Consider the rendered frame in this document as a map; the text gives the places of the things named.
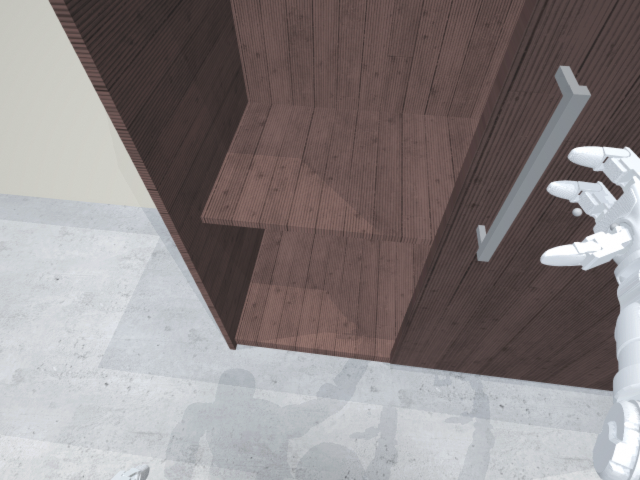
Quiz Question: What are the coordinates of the wardrobe door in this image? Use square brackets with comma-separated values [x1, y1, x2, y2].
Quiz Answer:
[390, 0, 640, 391]

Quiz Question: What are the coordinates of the right robot hand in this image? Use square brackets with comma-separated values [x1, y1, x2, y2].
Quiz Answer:
[540, 146, 640, 271]

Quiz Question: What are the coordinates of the right robot upper arm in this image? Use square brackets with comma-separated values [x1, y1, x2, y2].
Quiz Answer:
[593, 400, 640, 480]

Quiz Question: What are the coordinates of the robot right forearm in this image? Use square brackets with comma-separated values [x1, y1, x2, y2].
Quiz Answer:
[613, 249, 640, 404]

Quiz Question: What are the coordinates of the handle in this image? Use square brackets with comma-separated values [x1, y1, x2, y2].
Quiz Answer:
[476, 66, 591, 262]

